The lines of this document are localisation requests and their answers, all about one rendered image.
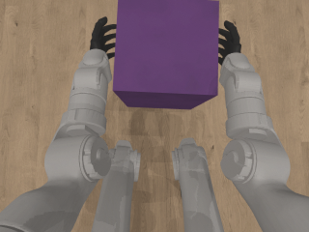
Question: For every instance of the right robot hand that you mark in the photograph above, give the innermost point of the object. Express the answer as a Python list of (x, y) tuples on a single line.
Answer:
[(231, 44)]

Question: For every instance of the robot thigh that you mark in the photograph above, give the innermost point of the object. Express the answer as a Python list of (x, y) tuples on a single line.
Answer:
[(200, 210), (114, 202)]

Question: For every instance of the left robot thigh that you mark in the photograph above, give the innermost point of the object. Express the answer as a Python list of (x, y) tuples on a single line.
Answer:
[(114, 202)]

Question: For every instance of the robot left forearm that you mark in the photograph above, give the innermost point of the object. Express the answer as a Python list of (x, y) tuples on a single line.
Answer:
[(88, 97)]

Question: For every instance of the right robot thigh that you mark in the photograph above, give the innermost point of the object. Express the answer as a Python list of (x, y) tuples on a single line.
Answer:
[(200, 210)]

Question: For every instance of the right robot upper arm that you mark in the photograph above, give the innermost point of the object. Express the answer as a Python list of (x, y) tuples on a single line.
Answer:
[(260, 170)]

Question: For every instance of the robot right forearm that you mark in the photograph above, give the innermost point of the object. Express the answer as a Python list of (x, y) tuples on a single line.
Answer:
[(245, 101)]

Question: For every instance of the left robot hand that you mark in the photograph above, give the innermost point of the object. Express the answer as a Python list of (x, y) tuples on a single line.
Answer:
[(98, 40)]

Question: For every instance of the left robot upper arm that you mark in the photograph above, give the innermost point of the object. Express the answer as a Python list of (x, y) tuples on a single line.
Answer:
[(73, 166)]

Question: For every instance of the carton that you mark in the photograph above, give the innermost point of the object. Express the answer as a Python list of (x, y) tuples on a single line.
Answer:
[(166, 53)]

